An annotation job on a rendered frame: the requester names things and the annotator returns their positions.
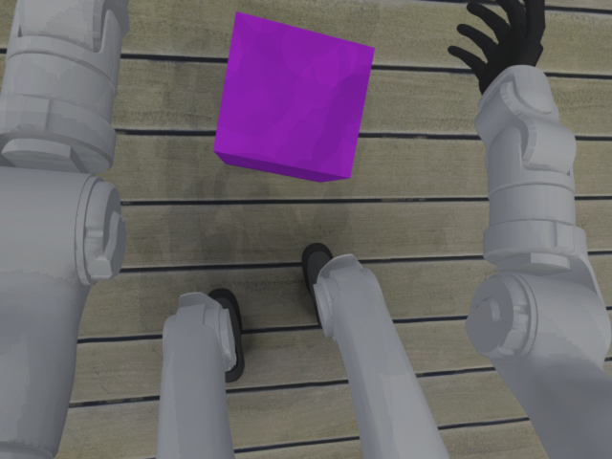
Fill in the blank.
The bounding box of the carton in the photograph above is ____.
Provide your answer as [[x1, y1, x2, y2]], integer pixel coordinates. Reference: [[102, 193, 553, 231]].
[[213, 11, 375, 183]]

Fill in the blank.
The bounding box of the right robot hand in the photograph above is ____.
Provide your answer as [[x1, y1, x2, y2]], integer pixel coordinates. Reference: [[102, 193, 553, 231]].
[[448, 0, 545, 95]]

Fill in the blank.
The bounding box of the right robot upper arm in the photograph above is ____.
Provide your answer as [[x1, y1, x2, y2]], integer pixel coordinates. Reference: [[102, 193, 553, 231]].
[[465, 272, 612, 459]]

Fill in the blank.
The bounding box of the left robot forearm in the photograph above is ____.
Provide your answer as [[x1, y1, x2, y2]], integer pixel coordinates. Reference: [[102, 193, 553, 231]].
[[0, 0, 129, 174]]

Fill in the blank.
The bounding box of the left robot shin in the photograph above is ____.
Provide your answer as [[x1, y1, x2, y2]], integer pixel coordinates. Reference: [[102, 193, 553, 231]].
[[163, 293, 236, 372]]

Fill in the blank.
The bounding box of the left robot upper arm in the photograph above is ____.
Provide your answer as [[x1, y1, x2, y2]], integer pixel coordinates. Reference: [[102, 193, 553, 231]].
[[0, 166, 127, 459]]

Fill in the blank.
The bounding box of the robot right thigh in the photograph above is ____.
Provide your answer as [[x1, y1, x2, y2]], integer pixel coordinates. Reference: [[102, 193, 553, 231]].
[[313, 265, 450, 459]]

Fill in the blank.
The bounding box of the right robot forearm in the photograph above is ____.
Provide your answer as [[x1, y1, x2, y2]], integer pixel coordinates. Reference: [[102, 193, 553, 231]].
[[474, 65, 611, 347]]

